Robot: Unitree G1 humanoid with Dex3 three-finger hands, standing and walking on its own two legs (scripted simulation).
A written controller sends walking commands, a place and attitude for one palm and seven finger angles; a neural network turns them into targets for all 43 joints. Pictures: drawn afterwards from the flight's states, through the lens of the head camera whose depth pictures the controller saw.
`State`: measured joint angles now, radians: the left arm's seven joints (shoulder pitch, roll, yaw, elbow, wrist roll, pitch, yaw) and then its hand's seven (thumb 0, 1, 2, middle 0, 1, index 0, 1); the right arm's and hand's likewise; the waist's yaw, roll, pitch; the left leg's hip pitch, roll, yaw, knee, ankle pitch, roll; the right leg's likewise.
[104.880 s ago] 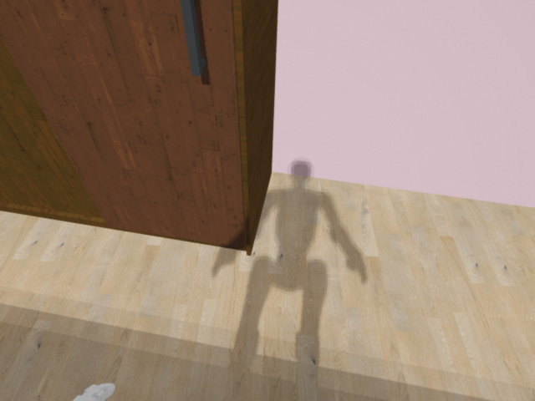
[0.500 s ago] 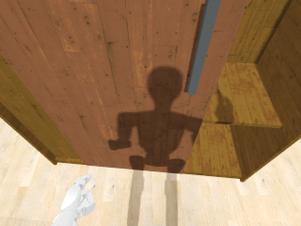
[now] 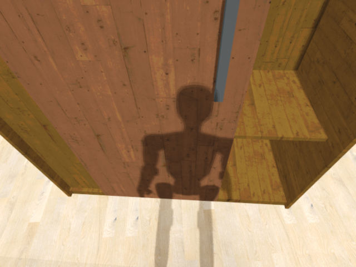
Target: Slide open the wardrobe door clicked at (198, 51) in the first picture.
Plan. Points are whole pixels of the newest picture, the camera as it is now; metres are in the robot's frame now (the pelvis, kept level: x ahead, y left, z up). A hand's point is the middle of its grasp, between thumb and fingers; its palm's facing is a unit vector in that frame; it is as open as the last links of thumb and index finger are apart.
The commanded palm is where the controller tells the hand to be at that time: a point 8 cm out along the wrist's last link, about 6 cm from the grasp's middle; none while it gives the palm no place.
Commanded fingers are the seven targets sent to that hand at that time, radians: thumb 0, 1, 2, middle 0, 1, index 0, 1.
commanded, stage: let the arm hang, fingers relaxed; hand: right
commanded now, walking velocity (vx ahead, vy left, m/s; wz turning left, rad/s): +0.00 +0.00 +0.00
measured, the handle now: (224, 50) +0.52 -0.08 +0.22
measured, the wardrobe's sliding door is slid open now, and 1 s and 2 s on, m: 0.39 0.39 0.39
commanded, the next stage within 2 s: look to check the result in 0.64 s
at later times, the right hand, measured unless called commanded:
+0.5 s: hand out of the picture -0.01 -0.17 -0.18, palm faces +0.00 +0.99 -0.16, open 7.3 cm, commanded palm none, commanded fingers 0.00 -0.90 -0.90 0.20 0.30 0.20 0.30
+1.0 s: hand out of the picture +0.00 -0.16 -0.17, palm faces +0.02 +0.98 -0.17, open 7.3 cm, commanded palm none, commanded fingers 0.00 -0.90 -0.90 0.20 0.30 0.20 0.30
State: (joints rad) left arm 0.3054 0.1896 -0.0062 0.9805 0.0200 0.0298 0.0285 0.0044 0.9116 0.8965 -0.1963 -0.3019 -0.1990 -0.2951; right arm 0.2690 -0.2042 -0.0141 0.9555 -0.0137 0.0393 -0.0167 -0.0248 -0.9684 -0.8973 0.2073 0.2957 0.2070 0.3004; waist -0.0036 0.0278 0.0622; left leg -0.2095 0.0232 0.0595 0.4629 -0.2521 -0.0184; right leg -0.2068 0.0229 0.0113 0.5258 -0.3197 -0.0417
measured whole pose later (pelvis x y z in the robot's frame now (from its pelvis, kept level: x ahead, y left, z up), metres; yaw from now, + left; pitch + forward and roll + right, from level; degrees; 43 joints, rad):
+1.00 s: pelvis +0.01 +0.00 +0.00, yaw +2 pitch -1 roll +0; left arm 0.30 0.12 0.00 1.13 0.01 -0.01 0.05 0.00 0.91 0.90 -0.20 -0.30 -0.20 -0.30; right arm 0.28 -0.12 -0.01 1.15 -0.01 0.00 -0.04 0.00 -0.91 -0.90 0.20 0.29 0.20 0.30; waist 0.00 -0.01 0.05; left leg -0.16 0.03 0.02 0.43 -0.24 -0.02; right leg -0.11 0.03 -0.02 0.42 -0.28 -0.04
